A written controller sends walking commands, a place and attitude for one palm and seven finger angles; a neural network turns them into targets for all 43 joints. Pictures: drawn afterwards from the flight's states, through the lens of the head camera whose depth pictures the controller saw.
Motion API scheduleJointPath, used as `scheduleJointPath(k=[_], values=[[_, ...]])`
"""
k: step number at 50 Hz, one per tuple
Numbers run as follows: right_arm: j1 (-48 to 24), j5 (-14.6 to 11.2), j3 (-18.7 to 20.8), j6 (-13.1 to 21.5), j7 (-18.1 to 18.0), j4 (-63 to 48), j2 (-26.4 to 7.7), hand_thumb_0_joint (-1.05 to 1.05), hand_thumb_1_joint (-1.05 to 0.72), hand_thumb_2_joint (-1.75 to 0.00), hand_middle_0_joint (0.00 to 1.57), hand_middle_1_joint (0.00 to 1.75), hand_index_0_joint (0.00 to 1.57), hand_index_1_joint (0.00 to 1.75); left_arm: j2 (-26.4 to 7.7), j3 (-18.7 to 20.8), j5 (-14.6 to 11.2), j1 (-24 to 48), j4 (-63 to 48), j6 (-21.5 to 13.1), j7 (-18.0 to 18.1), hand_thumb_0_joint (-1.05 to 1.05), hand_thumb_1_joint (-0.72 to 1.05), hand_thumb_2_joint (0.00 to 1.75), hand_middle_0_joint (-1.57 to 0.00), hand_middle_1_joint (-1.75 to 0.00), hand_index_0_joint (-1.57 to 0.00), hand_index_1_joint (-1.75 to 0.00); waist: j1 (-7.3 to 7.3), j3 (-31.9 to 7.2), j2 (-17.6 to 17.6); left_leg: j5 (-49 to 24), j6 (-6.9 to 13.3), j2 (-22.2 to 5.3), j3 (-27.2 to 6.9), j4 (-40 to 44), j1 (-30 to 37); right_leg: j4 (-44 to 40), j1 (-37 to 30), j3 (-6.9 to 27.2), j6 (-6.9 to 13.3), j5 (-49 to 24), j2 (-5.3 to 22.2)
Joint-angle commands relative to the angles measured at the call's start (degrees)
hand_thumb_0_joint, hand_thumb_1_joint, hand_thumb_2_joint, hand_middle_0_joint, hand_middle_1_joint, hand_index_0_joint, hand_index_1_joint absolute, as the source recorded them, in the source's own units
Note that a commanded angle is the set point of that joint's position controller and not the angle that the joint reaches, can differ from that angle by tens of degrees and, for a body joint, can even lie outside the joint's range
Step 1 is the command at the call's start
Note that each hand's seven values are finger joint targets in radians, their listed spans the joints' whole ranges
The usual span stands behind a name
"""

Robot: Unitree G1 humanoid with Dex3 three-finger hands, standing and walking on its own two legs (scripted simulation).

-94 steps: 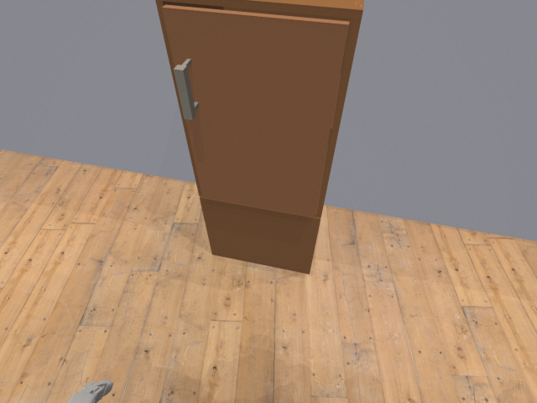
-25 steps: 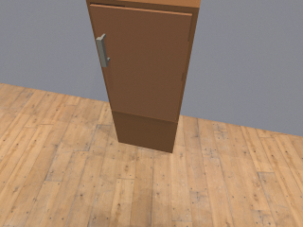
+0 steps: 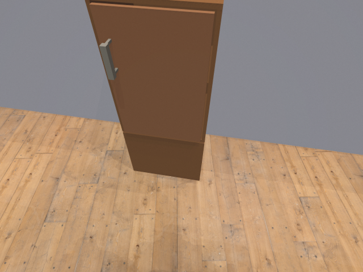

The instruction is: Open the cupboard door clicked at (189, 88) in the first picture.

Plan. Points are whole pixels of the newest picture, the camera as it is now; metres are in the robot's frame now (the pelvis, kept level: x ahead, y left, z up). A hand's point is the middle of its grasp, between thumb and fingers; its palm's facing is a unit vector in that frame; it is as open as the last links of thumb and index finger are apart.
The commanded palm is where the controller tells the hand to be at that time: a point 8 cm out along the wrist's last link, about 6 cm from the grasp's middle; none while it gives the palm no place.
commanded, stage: turn to face it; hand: left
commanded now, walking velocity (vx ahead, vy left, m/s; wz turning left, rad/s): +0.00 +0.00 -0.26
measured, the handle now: (110, 59) +0.77 +0.31 +0.06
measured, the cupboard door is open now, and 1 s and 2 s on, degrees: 0 0 0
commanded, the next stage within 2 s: take the last steps up to it in 0.04 s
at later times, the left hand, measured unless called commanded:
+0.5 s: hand out of the picture +0.03 +0.25 -0.19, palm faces +0.04 -0.98 -0.19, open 7.4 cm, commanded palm none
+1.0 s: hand (105, 221) +0.28 +0.25 -0.19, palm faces +0.00 -0.99 -0.16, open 7.4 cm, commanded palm none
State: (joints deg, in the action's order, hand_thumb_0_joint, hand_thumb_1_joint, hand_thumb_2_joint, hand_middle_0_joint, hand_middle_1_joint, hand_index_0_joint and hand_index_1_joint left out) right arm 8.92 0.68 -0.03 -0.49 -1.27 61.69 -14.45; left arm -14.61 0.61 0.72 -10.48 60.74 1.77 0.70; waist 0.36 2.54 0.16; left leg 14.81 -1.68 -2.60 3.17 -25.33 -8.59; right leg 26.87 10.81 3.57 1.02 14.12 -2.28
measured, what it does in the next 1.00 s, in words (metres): walks ahead: right foot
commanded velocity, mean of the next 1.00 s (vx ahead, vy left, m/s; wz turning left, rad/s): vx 0.11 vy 0.09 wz -0.01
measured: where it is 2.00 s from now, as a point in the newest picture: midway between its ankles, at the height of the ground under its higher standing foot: outside the picture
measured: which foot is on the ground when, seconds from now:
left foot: down 0.00-0.98, up 1.00-1.00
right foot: down 0.00-0.46, up 0.48-0.94, down 0.96-1.00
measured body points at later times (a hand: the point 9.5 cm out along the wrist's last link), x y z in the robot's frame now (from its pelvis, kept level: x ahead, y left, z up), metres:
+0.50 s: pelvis +0.03 +0.06 -0.01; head +0.02 +0.08 +0.44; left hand +0.03 +0.30 -0.17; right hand -0.02 -0.19 -0.15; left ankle +0.01 +0.15 -0.74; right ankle +0.00 -0.10 -0.73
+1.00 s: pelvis +0.19 +0.10 -0.02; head +0.22 +0.09 +0.43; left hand +0.28 +0.30 -0.17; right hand +0.08 -0.09 -0.18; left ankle +0.02 +0.15 -0.70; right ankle +0.24 +0.02 -0.74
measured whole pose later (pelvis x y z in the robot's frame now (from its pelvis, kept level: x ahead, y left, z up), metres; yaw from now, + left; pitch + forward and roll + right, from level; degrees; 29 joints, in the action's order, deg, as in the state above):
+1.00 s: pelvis +0.19 +0.10 -0.02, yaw -2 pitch -1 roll +0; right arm 26.4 -0.3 0.7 1.8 -2.3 66.6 -4.2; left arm -6.0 2.4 1.4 -9.4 57.7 -2.6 1.9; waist -0.6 4.0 0.4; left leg 25.9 1.9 4.0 5.6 -43.6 -3.3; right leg 37.1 21.4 -9.6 4.9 14.9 0.5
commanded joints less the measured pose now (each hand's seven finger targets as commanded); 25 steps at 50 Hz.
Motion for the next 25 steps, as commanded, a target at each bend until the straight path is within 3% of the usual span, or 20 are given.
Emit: scheduleJointPath(k=[1,7,8,10,11,12,13,14,16,17,19,21,22,23,24,25], values=[[2.53,0.00,2.27,0.29,-0.83,-3.25,-8.00,0.00,-0.90,-0.90,0.20,0.30,0.20,0.30,-8.77,2.24,0.11,-0.76,-4.53,-0.61,0.29,0.00,0.90,0.90,-0.20,-0.30,-0.20,-0.30,-0.75,-2.66,-0.92,-7.27,1.55,-5.08,-2.50,0.40,0.47,-1.82,3.55,6.61,1.21,-15.37,6.96],[3.77,0.14,3.10,0.08,-0.78,-4.11,-6.25,0.00,-0.90,-0.90,0.20,0.30,0.20,0.30,-6.78,2.87,0.35,-1.33,-6.16,-0.27,0.09,0.00,0.90,0.90,-0.20,-0.30,-0.20,-0.30,-0.81,-1.62,0.33,0.98,2.61,-5.56,-3.06,0.39,-2.05,-0.89,7.66,7.87,1.58,-6.22,5.59],[4.47,0.28,2.95,0.19,-0.54,-3.81,-5.80,0.00,-0.90,-0.90,0.20,0.30,0.20,0.30,-6.37,2.76,0.41,-2.41,-5.85,-0.48,0.04,0.00,0.90,0.90,-0.20,-0.30,-0.20,-0.30,-0.29,-2.48,0.09,6.04,2.75,-4.97,-3.06,0.70,-2.76,-1.93,6.51,8.29,1.74,0.87,5.46],[5.71,0.61,2.82,0.39,0.14,-3.36,-5.06,0.00,-0.90,-0.90,0.20,0.30,0.20,0.30,-6.64,2.92,0.73,-4.71,-5.27,-0.90,-0.10,0.00,0.90,0.90,-0.20,-0.30,-0.20,-0.30,0.48,-1.78,-2.61,14.66,2.69,-2.31,-1.80,-1.32,-5.97,-6.83,5.63,12.49,3.19,18.17,6.66],[6.24,0.71,2.79,0.27,0.47,-3.06,-4.33,0.00,-0.90,-0.90,0.20,0.30,0.20,0.30,-7.40,3.19,0.87,-6.15,-4.90,-0.95,-0.03,0.00,0.90,0.90,-0.20,-0.30,-0.20,-0.30,1.09,-0.69,-5.74,16.07,2.39,-0.54,-0.47,-5.19,-8.53,-10.30,5.16,15.80,4.30,25.23,8.47],[6.98,0.74,2.73,0.14,0.70,-2.86,-3.33,0.00,-0.90,-0.90,0.20,0.30,0.20,0.30,-8.21,3.60,0.87,-7.72,-4.45,-0.98,0.10,0.00,0.90,0.90,-0.20,-0.30,-0.20,-0.30,1.40,0.43,-10.18,14.67,1.93,1.33,1.19,-10.85,-11.26,-15.14,5.11,21.51,5.90,31.09,11.90],[7.70,0.81,2.84,0.12,0.83,-2.75,-2.82,0.00,-0.90,-0.90,0.20,0.30,0.20,0.30,-9.06,4.02,0.73,-8.24,-4.43,-1.11,0.33,0.00,0.90,0.90,-0.20,-0.30,-0.20,-0.30,1.67,1.67,-12.11,12.53,1.82,1.35,1.19,-15.72,-13.55,-18.84,5.00,26.05,7.85,32.81,15.60],[7.67,0.79,2.90,0.40,0.90,-2.95,-2.98,0.00,-0.90,-0.90,0.20,0.30,0.20,0.30,-9.05,4.33,0.67,-8.11,-4.65,-1.45,0.49,0.00,0.90,0.90,-0.20,-0.30,-0.20,-0.30,1.62,2.53,-10.39,12.17,1.92,0.68,-0.41,-19.12,-15.47,-19.40,4.11,27.56,9.54,29.62,17.39],[8.66,0.67,2.95,1.20,1.20,-3.29,-2.49,0.00,-0.90,-0.90,0.20,0.30,0.20,0.30,-8.87,4.82,0.84,-8.36,-4.71,-2.44,0.68,0.00,0.90,0.90,-0.20,-0.30,-0.20,-0.30,1.24,1.52,-7.87,12.99,2.37,-0.51,-2.18,-19.93,-17.95,-16.93,0.81,25.79,11.13,23.63,18.89],[9.05,0.63,2.94,1.57,1.46,-3.49,-1.88,0.00,-0.90,-0.90,0.20,0.30,0.20,0.30,-8.64,4.89,0.99,-7.90,-4.78,-2.80,0.63,0.00,0.90,0.90,-0.20,-0.30,-0.20,-0.30,1.01,1.46,-7.67,12.97,2.48,-0.79,-2.42,-17.70,-17.05,-15.65,0.72,23.07,10.93,20.21,18.42],[12.11,0.46,2.65,2.07,1.62,-2.98,-0.53,0.00,-0.90,-0.90,0.20,0.30,0.20,0.30,-7.87,4.84,1.00,-6.57,-4.87,-3.00,0.47,0.00,0.90,0.90,-0.20,-0.30,-0.20,-0.30,-0.48,1.20,-7.49,9.26,2.56,-0.02,-1.13,-8.89,-9.00,-13.10,4.88,17.09,9.22,15.50,16.24],[17.86,0.15,2.52,2.46,1.20,-0.88,0.49,0.00,-0.90,-0.90,0.20,0.30,0.20,0.30,-6.40,4.75,0.77,-5.12,-5.10,-2.58,0.24,0.00,0.90,0.90,-0.20,-0.30,-0.20,-0.30,-2.61,1.67,-5.06,4.13,2.46,2.22,1.31,0.02,3.82,-8.41,13.83,10.19,6.18,17.51,11.21],[22.06,0.20,2.78,2.65,0.70,0.07,-1.41,0.00,-0.90,-0.90,0.20,0.30,0.20,0.30,-4.68,4.32,0.68,-4.29,-5.37,-2.12,0.00,0.00,0.90,0.90,-0.20,-0.30,-0.20,-0.30,-4.10,1.47,0.04,7.53,3.18,0.24,-2.37,4.43,8.03,-0.26,18.07,6.22,4.31,16.94,7.34],[25.30,1.03,4.02,2.74,0.19,0.56,-6.32,0.00,-0.90,-0.90,0.20,0.30,0.20,0.30,-0.91,3.77,0.39,-4.76,-6.34,-1.77,-0.40,0.00,0.90,0.90,-0.20,-0.30,-0.20,-0.30,-4.93,1.84,14.62,21.18,6.89,-10.96,-18.75,12.86,10.53,15.90,26.55,-1.74,1.67,17.27,0.94],[26.12,1.03,4.33,2.54,-0.17,-0.13,-8.21,0.00,-0.90,-0.90,0.20,0.30,0.20,0.30,0.43,3.50,0.72,-2.25,-8.06,-2.24,-0.34,0.00,0.90,0.90,-0.20,-0.30,-0.20,-0.30,-4.79,5.09,17.25,26.15,10.78,-18.03,-27.63,19.73,5.92,26.33,30.17,-5.90,0.69,17.64,0.82],[22.90,0.74,3.64,2.37,-0.02,-0.81,-6.35,0.00,-0.90,-0.90,0.20,0.30,0.20,0.30,-1.00,3.82,1.25,-0.80,-7.49,-2.29,-0.35,0.00,0.90,0.90,-0.20,-0.30,-0.20,-0.30,-3.84,6.88,12.48,26.02,11.80,-17.72,-26.68,21.14,0.90,31.97,28.98,-3.25,1.43,13.54,4.38]])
